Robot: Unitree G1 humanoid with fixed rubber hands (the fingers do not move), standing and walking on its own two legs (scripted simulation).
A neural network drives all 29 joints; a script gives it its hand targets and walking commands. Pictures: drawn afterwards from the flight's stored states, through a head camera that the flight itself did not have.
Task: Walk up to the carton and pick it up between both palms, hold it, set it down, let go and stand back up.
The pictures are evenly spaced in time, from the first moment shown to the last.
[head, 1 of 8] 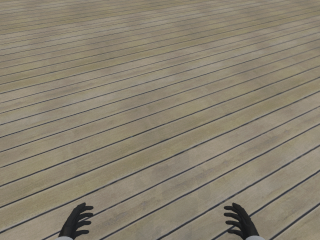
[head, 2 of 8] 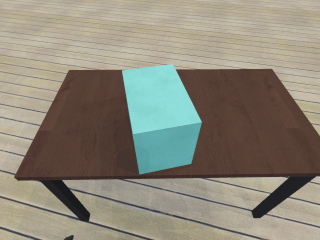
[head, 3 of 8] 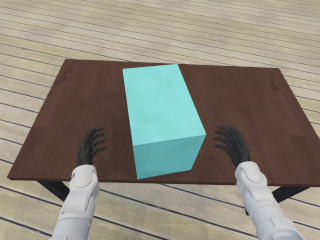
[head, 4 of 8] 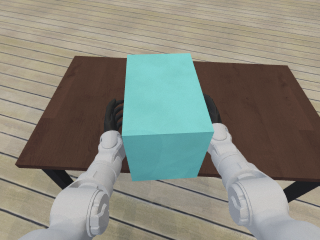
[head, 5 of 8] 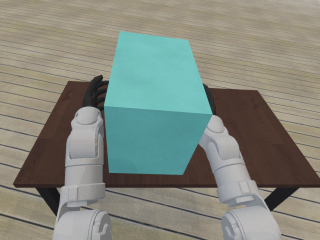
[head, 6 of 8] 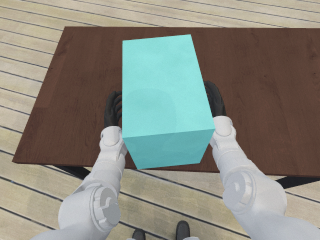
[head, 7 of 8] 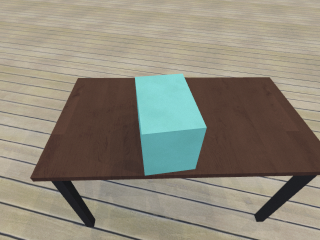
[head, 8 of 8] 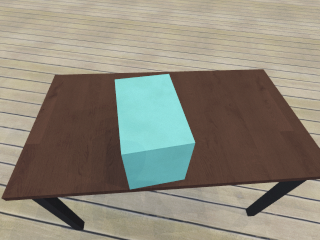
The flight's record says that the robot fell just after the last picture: no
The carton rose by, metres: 0.21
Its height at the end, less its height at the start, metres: +0.00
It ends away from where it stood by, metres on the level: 0.01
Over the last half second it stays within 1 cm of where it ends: yes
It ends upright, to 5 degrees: yes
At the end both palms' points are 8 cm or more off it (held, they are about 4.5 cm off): yes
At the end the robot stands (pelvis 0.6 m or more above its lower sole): yes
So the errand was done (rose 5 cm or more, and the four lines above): yes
